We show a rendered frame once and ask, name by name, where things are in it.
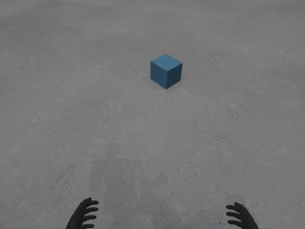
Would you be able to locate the right robot hand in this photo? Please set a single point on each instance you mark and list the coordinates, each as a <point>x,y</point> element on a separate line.
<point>247,221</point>

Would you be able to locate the left robot hand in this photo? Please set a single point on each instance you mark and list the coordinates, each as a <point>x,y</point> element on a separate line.
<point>78,217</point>

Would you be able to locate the carton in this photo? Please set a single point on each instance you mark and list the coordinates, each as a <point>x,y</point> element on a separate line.
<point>166,71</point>

